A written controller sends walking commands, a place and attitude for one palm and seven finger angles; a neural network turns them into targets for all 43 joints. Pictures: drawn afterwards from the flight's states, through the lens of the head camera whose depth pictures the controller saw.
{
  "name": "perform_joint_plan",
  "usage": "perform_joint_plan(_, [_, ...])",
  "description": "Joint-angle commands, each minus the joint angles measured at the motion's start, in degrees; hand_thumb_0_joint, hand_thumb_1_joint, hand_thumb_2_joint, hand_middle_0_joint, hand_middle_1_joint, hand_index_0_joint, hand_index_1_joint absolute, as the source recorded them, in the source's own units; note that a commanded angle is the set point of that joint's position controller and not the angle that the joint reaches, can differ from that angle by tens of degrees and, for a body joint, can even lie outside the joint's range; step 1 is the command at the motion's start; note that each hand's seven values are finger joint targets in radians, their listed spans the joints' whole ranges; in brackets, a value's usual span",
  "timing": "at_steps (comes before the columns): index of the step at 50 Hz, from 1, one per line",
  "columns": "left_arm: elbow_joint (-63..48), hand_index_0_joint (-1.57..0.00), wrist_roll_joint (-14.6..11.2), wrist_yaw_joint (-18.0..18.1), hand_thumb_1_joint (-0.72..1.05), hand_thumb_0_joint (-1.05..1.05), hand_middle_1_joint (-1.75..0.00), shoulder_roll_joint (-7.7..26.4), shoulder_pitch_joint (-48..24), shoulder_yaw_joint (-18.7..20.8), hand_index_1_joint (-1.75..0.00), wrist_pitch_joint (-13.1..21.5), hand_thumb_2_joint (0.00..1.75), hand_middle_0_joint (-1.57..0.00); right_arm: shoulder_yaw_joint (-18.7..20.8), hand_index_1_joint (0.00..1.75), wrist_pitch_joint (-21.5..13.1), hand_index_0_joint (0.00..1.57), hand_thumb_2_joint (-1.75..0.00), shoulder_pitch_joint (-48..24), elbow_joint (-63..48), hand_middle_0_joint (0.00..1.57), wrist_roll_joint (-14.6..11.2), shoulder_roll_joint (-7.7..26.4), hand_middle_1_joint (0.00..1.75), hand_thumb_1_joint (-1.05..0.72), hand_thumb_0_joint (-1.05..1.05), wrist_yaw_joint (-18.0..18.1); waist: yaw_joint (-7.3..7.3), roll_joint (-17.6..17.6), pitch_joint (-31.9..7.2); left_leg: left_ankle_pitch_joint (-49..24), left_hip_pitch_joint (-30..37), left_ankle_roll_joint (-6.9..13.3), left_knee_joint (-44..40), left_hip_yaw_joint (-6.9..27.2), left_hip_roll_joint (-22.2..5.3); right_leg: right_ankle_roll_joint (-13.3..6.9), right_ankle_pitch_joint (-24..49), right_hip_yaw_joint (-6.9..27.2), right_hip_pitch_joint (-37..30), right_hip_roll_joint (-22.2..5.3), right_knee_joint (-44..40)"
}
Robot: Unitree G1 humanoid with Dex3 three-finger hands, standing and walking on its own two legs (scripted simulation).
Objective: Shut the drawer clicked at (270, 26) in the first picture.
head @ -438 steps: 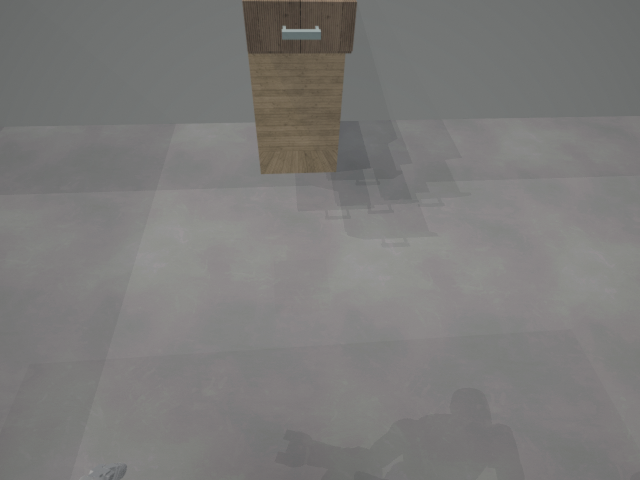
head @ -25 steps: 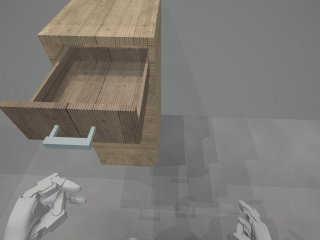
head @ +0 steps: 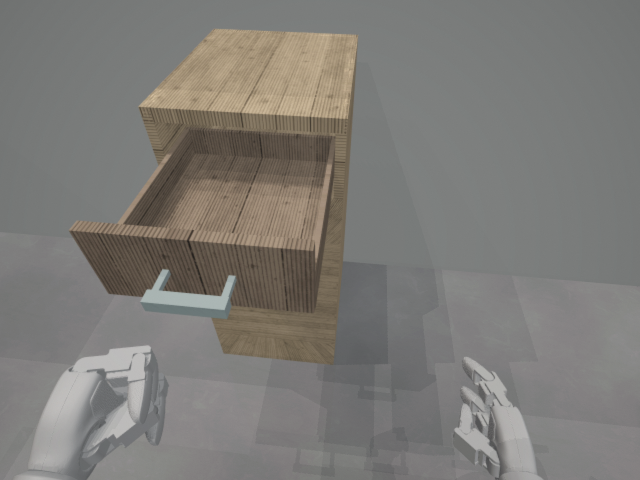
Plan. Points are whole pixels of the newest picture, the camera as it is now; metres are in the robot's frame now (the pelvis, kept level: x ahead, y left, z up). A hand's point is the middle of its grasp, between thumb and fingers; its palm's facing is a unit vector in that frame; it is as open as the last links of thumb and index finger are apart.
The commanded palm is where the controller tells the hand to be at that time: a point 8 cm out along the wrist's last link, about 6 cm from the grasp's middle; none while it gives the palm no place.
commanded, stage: raise the hand and make a fist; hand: left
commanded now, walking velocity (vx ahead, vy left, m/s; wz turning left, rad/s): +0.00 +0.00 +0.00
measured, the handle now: (192, 291) +0.34 +0.22 +0.05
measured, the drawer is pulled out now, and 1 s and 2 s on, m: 0.29 0.29 0.29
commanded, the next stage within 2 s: bring the fist close to the handle in 0.58 s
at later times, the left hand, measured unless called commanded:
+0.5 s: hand (148, 397) +0.16 +0.18 +0.14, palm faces +0.04 -0.99 -0.11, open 3.3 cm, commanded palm +0.11 +0.23 +0.15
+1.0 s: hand (161, 386) +0.18 +0.18 +0.11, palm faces +0.07 -0.99 -0.09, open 3.3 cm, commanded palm +0.15 +0.24 +0.12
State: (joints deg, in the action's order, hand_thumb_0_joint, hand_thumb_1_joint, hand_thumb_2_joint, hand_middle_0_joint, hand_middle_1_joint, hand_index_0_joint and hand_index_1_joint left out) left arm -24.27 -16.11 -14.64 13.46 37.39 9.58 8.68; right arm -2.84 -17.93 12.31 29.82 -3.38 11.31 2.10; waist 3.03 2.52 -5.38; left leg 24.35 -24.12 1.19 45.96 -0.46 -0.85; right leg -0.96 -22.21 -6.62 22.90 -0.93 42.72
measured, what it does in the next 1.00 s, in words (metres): stands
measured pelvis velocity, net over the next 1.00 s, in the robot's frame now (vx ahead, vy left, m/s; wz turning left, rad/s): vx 0.00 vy -0.02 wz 0.00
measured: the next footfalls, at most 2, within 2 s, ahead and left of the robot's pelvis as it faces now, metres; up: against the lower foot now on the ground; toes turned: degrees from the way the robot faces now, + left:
none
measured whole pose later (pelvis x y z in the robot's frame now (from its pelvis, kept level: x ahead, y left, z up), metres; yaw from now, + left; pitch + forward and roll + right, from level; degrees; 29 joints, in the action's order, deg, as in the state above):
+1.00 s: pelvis +0.00 -0.02 +0.01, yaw +0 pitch +2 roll -1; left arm -14.5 -17.6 -16.7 14.0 30.4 14.6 8.5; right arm -1.9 -22.1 13.7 35.5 -3.4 14.0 4.1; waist 2.4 2.6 -3.9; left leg 21.9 -20.6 -0.5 40.5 0.0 -1.7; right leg -2.5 -20.8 -7.0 20.0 0.2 38.6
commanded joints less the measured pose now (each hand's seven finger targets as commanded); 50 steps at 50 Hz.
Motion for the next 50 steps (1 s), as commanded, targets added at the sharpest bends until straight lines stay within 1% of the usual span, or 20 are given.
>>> perform_joint_plan(1, [-16.63, -1.4, -0.43, 1.41, 0.9, 0.0, -1.6, 4.91, -1.95, 2.55, -1.6, 1.53, 0.9, -1.4, 2.71, 0.3, -3.6, 0.2, -0.9, -4.83, -9.32, 0.2, -0.08, 7.1, 0.3, -0.9, 0.0, 0.57, -0.38, 0.58, -2.18, -14.0, 3.72, -0.44, -10.42, 3.27, 0.3, -0.06, 11.27, 0.46, -1.48, 1.9, -6.35])
perform_joint_plan(2, [-16.0, -1.4, -0.28, 1.66, 0.9, 0.0, -1.6, 6.05, -2.03, 3.8, -1.6, 0.93, 0.9, -1.4, 2.6, 0.3, -3.63, 0.2, -0.9, -5.36, -8.84, 0.2, 0.03, 7.18, 0.3, -0.9, 0.0, 0.66, -0.04, -0.49, -1.12, -13.74, 3.33, -0.43, -10.7, 3.49, 0.19, -0.23, 11.03, 0.51, -2.07, 2.15, -6.87])
perform_joint_plan(5, [-18.02, -1.4, 0.08, 1.83, 0.9, 0.0, -1.6, 4.94, -3.68, 2.26, -1.6, -0.47, 0.9, -1.4, 2.13, 0.3, -3.95, 0.2, -0.9, -5.2, -8.95, 0.2, -0.22, 7.16, 0.3, -0.9, 0.0, 0.76, -0.32, 0.84, -0.84, -12.43, 4.42, -0.59, -12.04, 3.61, 0.13, -0.12, 9.51, 0.35, -2.02, 1.84, -7.69])
perform_joint_plan(9, [-19.5, -1.4, 0.49, 2.42, 0.9, 0.0, -1.6, 6.42, -3.33, 3.81, -1.6, -2.44, 0.9, -1.4, 1.75, 0.3, -4.57, 0.2, -0.9, -5.69, -8.55, 0.2, -0.43, 7.05, 0.3, -0.9, 0.0, 0.85, 0.43, 1.4, -1.18, -12.33, 5.3, -0.85, -13.56, 3.77, 0.04, -0.36, 8.92, 0.3, -3.85, 1.76, -8.76])
perform_joint_plan(11, [-17.48, -1.4, 0.16, 2.37, 0.9, 0.0, -1.6, 4.78, -3.42, 2.47, -1.6, -3.67, 0.9, -1.4, 1.56, 0.3, -4.64, 0.2, -0.9, -6.12, -8.41, 0.2, -0.54, 7.05, 0.3, -0.9, 0.0, 1.03, 0.19, 0.56, 0.96, -10.89, 4.62, -0.77, -14.01, 3.58, 0.1, -0.19, 7.99, 0.28, -3.29, 1.74, -9.5])
perform_joint_plan(12, [-15.39, -1.4, -0.06, 2.48, 0.9, 0.0, -1.6, 5.15, -3.31, 3.46, -1.6, -4.19, 0.9, -1.4, 1.66, 0.3, -4.5, 0.2, -0.9, -6.48, -7.86, 0.2, -0.59, 7.22, 0.3, -0.9, 0.0, 1.25, 0.16, -1.55, 1.95, -10.33, 4.28, -0.7, -14.21, 3.7, 0.13, -0.2, 7.44, 0.42, -3.65, 2.01, -10.19])
perform_joint_plan(15, [-15.84, -1.4, -0.29, 2.51, 0.9, 0.0, -1.6, 6.34, -3.62, 5.07, -1.6, -4.57, 0.9, -1.4, 1.9, 0.3, -4.56, 0.2, -0.9, -6.18, -7.88, 0.2, -0.6, 7.23, 0.3, -0.9, 0.0, 1.65, 0.41, -1.06, 0.73, -11.05, 5.0, -0.53, -14.32, 2.91, 0.37, -0.03, 8.17, 0.99, -4.32, 1.69, -10.94])
perform_joint_plan(17, [-17.18, -1.4, -0.08, 2.72, 0.9, 0.0, -1.6, 7.17, -2.72, 5.93, -1.6, -3.75, 0.9, -1.4, 1.9, 0.3, -4.89, 0.2, -0.9, -6.53, -7.75, 0.2, -0.48, 7.24, 0.3, -0.9, 0.0, 1.4, 0.87, 1.46, -0.34, -12.58, 5.7, -0.71, -14.23, 2.67, 0.59, -0.32, 9.37, 0.96, -5.51, 1.74, -10.76])
perform_joint_plan(18, [-17.71, -1.4, -0.34, 2.69, 0.9, 0.0, -1.6, 6.29, -1.45, 5.74, -1.6, -3.3, 0.9, -1.4, 1.95, 0.3, -5.17, 0.2, -0.9, -6.2, -8.05, 0.2, -0.54, 6.72, 0.3, -0.9, 0.0, 1.25, 0.97, 1.58, -0.83, -13.38, 6.07, -0.77, -14.28, 2.42, 0.59, -0.28, 10.24, 0.72, -5.57, 1.68, -10.67])
perform_joint_plan(23, [-16.02, -1.4, -1.08, 2.5, 0.9, 0.0, -1.6, 6.49, -3.26, 5.71, -1.6, -0.75, 0.9, -1.4, 2.28, 0.3, -6.51, 0.2, -0.9, -5.48, -6.99, 0.2, -0.63, 7.41, 0.3, -0.9, 0.0, 1.49, 0.12, 0.32, 0.69, -11.45, 5.42, -0.35, -13.57, 1.96, 0.76, 0.02, 8.58, 1.72, -4.42, 1.62, -11.91])
perform_joint_plan(26, [-13.01, -1.4, -1.5, 2.26, 0.9, 0.0, -1.6, 8.05, -4.75, 8.04, -1.6, -0.49, 0.9, -1.4, 2.52, 0.3, -6.98, 0.2, -0.9, -5.5, -6.49, 0.2, -0.94, 7.58, 0.3, -0.9, 0.0, 2.08, 0.2, -0.73, 1.81, -9.88, 4.5, -0.26, -13.48, 1.85, 0.85, 0.16, 6.1, 2.7, -4.05, 1.35, -12.9])
perform_joint_plan(31, [-12.27, -1.4, -2.16, 0.69, 0.9, 0.0, -1.6, 8.39, -7.17, 8.02, -1.6, -0.34, 0.9, -1.4, 2.38, 0.3, -8.23, 0.2, -0.9, -5.46, -6.17, 0.2, -1.04, 7.83, 0.3, -0.9, 0.0, 2.57, 0.02, 0.7, 0.44, -10.67, 5.66, 0.05, -12.96, 1.5, 1.14, 0.33, 7.06, 3.8, -4.62, 0.9, -13.62])
perform_joint_plan(34, [-9.99, -1.4, -2.8, 0.1, 0.9, 0.0, -1.6, 9.67, -7.23, 10.41, -1.6, -0.35, 0.9, -1.4, 2.6, 0.3, -8.57, 0.2, -0.9, -5.43, -5.2, 0.2, -0.97, 7.86, 0.3, -0.9, 0.0, 2.84, 0.2, -1.72, 0.24, -12.24, 5.64, 0.13, -12.53, 1.51, 1.04, 0.59, 9.13, 4.47, -5.38, 0.82, -14.08])
perform_joint_plan(36, [-7.82, -1.4, -3.0, -0.6, 0.9, 0.0, -1.6, 8.14, -7.96, 9.08, -1.6, -0.36, 0.9, -1.4, 2.53, 0.3, -8.66, 0.2, -0.9, -5.42, -4.95, 0.2, -0.84, 8.03, 0.3, -0.9, 0.0, 2.85, -0.1, -1.92, 0.85, -12.52, 5.13, 0.11, -12.22, 1.3, 1.22, 0.82, 10.03, 4.55, -4.91, 0.71, -13.7])
perform_joint_plan(39, [-4.84, -1.4, -3.15, -1.0, 0.9, 0.0, -1.6, 8.5, -7.77, 10.14, -1.6, -0.05, 0.9, -1.4, 2.95, 0.3, -8.36, 0.2, -0.9, -4.94, -4.27, 0.2, -0.59, 8.13, 0.3, -0.9, 0.0, 2.86, -0.14, -2.99, -0.01, -13.67, 4.68, 0.11, -11.33, 1.06, 1.36, 1.14, 11.92, 5.46, -5.25, 0.32, -13.75])
perform_joint_plan(42, [-4.31, -1.4, -2.84, -1.08, 0.9, 0.0, -1.6, 10.11, -8.9, 11.74, -1.6, 1.45, 0.9, -1.4, 3.22, 0.3, -8.02, 0.2, -0.9, -5.16, -3.91, 0.2, -0.34, 8.23, 0.3, -0.9, 0.0, 2.81, 0.01, -2.34, -0.84, -14.42, 4.32, 0.1, -10.71, 0.88, 1.35, 1.08, 12.62, 5.87, -5.68, 0.16, -13.25])
perform_joint_plan(43, [-4.1, -1.4, -2.75, -1.35, 0.9, 0.0, -1.6, 8.82, -8.2, 10.62, -1.6, 1.99, 0.9, -1.4, 3.26, 0.3, -7.9, 0.2, -0.9, -4.72, -4.25, 0.2, -0.24, 8.05, 0.3, -0.9, 0.0, 2.71, -0.19, -2.18, -1.9, -15.14, 4.71, 0.18, -10.51, 0.75, 1.49, 1.27, 14.24, 5.81, -5.66, -0.02, -12.7])
perform_joint_plan(47, [-1.99, -1.4, -2.54, -1.54, 0.9, 0.0, -1.6, 9.13, -10.8, 10.47, -1.6, 4.19, 0.9, -1.4, 3.46, 0.3, -7.44, 0.2, -0.9, -4.42, -3.27, 0.2, 0.01, 8.49, 0.3, -0.9, 0.0, 2.58, -0.89, -1.23, -1.07, -15.24, 3.67, 0.14, -9.54, 0.74, 1.47, 1.09, 14.57, 5.56, -4.51, 0.13, -11.86])
perform_joint_plan(48, [-2.21, -1.4, -2.6, -1.76, 0.9, 0.0, -1.6, 7.72, -11.67, 8.89, -1.6, 4.85, 0.9, -1.4, 3.56, 0.3, -7.35, 0.2, -0.9, -3.98, -3.47, 0.2, 0.05, 8.49, 0.3, -0.9, 0.0, 2.51, -1.41, -1.14, -1.5, -15.06, 4.01, 0.19, -9.53, 0.72, 1.6, 1.14, 14.35, 5.28, -3.96, 0.07, -11.44])
perform_joint_plan(50, [-0.58, -1.4, -2.56, -1.84, 0.9, 0.0, -1.6, 8.51, -10.98, 9.85, -1.6, 5.58, 0.9, -1.4, 3.85, 0.3, -7.25, 0.2, -0.9, -3.82, -3.3, 0.2, 0.13, 8.6, 0.3, -0.9, 0.0, 2.42, -1.23, -1.9, -2.79, -15.44, 3.26, 0.1, -8.93, 0.77, 1.59, 1.21, 15.15, 5.4, -4.34, -0.14, -10.82])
